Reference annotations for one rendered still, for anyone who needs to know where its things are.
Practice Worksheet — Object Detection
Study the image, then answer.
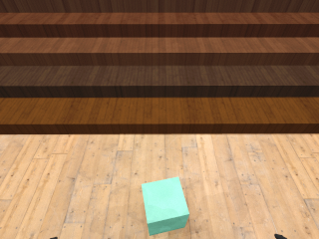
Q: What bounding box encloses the carton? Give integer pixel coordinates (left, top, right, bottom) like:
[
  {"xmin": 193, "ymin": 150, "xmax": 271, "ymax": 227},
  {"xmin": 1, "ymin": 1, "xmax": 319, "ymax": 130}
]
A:
[{"xmin": 142, "ymin": 177, "xmax": 189, "ymax": 236}]

